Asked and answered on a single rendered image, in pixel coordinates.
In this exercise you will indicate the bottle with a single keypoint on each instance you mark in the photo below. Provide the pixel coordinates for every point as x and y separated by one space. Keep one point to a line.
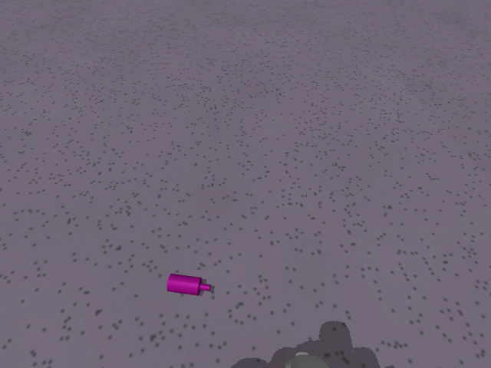
186 284

